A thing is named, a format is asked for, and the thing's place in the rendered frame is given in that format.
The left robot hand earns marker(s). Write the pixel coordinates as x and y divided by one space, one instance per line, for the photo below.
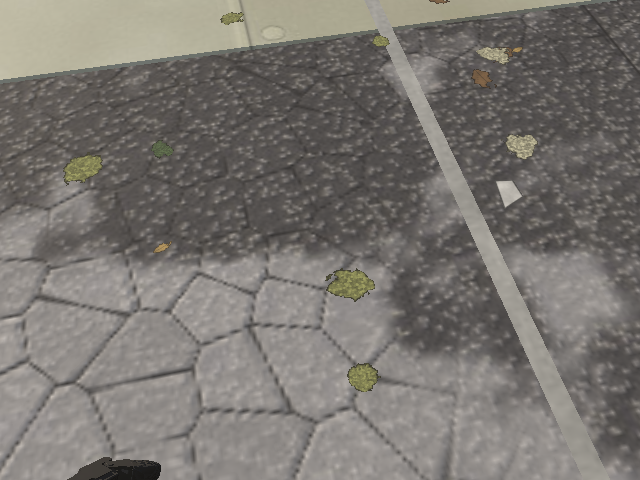
126 469

